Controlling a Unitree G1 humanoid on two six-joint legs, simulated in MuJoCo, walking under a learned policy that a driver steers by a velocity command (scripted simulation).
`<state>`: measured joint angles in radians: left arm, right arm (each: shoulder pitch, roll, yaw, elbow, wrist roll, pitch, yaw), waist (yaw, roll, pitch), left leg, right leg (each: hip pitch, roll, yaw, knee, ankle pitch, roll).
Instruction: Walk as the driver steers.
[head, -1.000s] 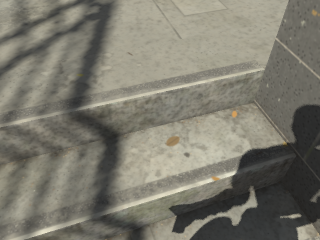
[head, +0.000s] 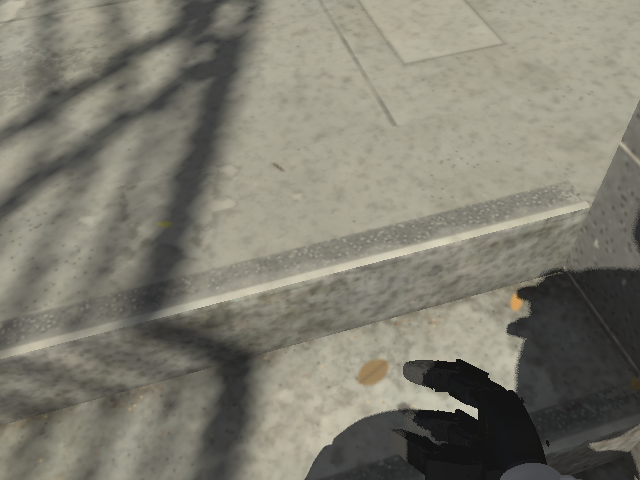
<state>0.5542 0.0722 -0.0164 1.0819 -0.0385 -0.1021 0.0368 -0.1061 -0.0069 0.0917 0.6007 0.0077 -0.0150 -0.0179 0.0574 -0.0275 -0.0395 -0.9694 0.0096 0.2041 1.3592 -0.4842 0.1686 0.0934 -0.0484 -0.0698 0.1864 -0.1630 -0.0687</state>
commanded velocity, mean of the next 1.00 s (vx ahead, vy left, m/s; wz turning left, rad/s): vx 0.49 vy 0.00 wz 0.00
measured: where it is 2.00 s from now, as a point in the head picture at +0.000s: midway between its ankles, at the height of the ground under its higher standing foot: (325, 72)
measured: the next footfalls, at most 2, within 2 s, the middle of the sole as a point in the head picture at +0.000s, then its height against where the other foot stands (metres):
right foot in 0.50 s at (404, 388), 0.18 m higher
left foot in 0.96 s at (282, 211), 0.18 m higher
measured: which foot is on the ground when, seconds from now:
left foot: down 0.00-0.54, up 0.56-0.94, down 0.96-1.00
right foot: down 0.00-0.00, up 0.02-0.48, down 0.50-1.00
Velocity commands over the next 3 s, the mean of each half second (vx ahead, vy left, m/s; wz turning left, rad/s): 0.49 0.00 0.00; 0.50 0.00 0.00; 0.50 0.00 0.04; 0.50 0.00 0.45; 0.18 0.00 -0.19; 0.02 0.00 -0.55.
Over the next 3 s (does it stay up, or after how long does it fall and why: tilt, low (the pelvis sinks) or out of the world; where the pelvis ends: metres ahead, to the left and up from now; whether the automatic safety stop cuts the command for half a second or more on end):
stays up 1.31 0.12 0.51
